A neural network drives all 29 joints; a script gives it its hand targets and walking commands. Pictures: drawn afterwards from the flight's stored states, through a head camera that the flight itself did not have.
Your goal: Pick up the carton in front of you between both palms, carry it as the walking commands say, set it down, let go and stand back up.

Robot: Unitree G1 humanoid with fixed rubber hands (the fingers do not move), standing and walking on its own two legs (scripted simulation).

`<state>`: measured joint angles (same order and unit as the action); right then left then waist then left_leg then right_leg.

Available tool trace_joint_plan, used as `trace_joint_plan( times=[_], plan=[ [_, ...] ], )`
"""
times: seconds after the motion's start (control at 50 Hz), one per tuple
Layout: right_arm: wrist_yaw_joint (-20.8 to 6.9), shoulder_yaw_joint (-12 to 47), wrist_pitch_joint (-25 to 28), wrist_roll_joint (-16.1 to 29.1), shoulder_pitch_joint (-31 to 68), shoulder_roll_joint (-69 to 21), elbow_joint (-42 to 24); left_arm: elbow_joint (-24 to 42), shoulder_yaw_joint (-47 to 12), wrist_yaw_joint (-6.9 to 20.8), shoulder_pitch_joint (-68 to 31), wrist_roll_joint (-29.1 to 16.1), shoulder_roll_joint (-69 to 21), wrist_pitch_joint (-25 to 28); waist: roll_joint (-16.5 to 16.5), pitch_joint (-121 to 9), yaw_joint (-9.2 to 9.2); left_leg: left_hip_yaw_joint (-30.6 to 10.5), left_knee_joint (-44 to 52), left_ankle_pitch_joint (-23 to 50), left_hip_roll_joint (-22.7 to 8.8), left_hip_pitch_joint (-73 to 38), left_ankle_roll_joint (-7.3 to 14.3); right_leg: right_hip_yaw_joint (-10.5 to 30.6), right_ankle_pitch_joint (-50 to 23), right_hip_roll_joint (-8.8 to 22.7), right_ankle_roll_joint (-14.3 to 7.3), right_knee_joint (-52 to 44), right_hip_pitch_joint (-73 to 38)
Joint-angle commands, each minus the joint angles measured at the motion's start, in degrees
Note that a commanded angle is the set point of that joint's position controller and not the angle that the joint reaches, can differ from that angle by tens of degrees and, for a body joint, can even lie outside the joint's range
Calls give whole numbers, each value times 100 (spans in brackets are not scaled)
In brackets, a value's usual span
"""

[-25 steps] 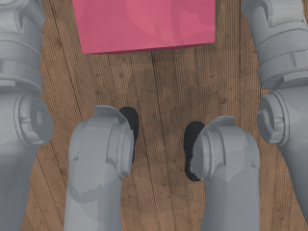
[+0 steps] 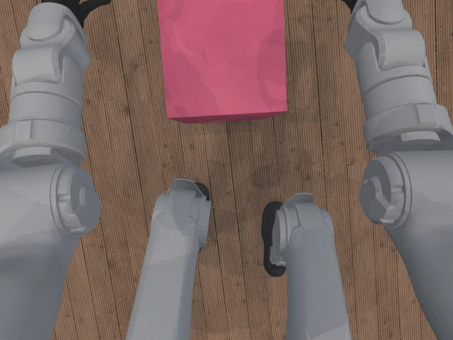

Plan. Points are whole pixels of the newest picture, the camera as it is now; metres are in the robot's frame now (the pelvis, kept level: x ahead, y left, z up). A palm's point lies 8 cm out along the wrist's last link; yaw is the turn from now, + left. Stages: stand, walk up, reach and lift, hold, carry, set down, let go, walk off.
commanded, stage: set down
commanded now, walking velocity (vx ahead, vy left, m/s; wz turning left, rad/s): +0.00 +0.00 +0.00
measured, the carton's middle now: (223, 71) +0.53 +0.08 -0.35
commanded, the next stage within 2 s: let go in 0.50 s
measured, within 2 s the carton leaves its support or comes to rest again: neither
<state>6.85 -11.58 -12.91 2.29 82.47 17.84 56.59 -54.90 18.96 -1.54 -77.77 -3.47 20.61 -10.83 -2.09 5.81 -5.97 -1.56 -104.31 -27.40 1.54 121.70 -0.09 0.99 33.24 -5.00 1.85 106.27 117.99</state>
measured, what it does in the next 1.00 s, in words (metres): rises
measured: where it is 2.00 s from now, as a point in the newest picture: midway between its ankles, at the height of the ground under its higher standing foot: (233, 241)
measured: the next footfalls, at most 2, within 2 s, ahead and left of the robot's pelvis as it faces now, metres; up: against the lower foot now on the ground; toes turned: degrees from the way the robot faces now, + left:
none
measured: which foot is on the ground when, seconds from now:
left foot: down 0.00-1.00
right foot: down 0.00-1.00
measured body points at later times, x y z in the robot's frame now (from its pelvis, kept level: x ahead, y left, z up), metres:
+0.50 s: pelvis +0.02 +0.00 +0.14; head +0.35 +0.04 +0.45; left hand +0.54 +0.29 +0.04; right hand +0.60 -0.10 +0.04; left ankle +0.11 +0.12 -0.44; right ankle +0.09 -0.12 -0.44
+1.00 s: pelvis +0.08 +0.02 +0.25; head +0.30 +0.03 +0.64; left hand +0.41 +0.29 +0.14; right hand +0.47 -0.15 +0.14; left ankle +0.11 +0.12 -0.44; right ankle +0.09 -0.12 -0.44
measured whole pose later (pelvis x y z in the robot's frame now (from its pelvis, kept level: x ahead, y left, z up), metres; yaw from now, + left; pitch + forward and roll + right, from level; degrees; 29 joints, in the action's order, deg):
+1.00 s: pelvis +0.08 +0.02 +0.25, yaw +2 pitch +33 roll -1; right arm 3.4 -11.2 -6.0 -5.6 27.9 7.2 34.8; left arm -35.9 12.7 6.6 -25.8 2.4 13.7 -4.5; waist -0.4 -3.4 -3.7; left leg -2.0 -44.4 -14.1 2.3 62.9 1.3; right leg 4.3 18.0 -2.4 1.7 44.7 59.6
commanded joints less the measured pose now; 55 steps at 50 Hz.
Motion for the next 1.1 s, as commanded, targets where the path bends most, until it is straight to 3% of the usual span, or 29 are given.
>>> trace_joint_plan(
  times=[0.0, 0.14, 0.36, 0.54, 0.68, 0.8, 0.94, 1.08],
  plan=[
    [8, 30, 14, 30, 1587, 560, -958, 912, 105, 30, -1344, -14, 922, 11, -83, -7058, -329, 506, 1079, 2444, 159, -4876, -184, -536, -1287, -239, -4, -1261, -2644],
    [-20, 18, -166, 16, 1285, 540, -1364, 1283, 109, 145, -1010, -63, 920, -179, -161, -7466, -269, 507, 1777, 2916, 230, -5488, -180, -484, -1760, -259, 2, -1984, -3408],
    [-187, -250, -11, -239, 633, 328, -1162, 1156, 284, 307, -517, 216, 652, -30, -12, -6866, -195, 421, 3099, 3154, 190, -6260, -221, -334, -2032, -184, 59, -3364, -3986],
    [-258, -447, 145, -575, 25, 76, -1115, 1023, 444, 448, 3, 590, 435, 163, -71, -6550, -115, 345, 4113, 3325, 138, -6913, -191, -235, -2413, -91, 125, -4447, -4879],
    [-63, -508, 151, -1016, -1807, -508, -2036, 1691, 197, 740, 1666, 1028, 361, 212, 66, -6898, -52, 326, 4809, 4085, 141, -8260, -82, -212, -3246, -104, 158, -5221, -6058],
    [-103, -217, 444, -875, -3225, -613, -2881, 2371, -188, 810, 3045, 891, 183, 430, 335, -6098, -31, 21, 5332, 4580, 28, -9702, -24, -189, -2961, -47, 114, -5897, -5909],
    [-353, -11, 819, -783, -4964, -626, -2751, 2432, -571, 814, 4831, 543, -200, 754, 344, -5161, 191, -230, 5920, 4612, -89, -10407, -63, -136, -2717, 24, 60, -6489, -6266],
    [-564, 163, 1130, -660, -6545, -539, -2779, 2730, -903, 722, 6424, 429, -313, 1051, 420, -4117, 286, -215, 6553, 4179, -110, -10760, -105, -29, -2592, 121, -12, -7060, -7365]
  ],
)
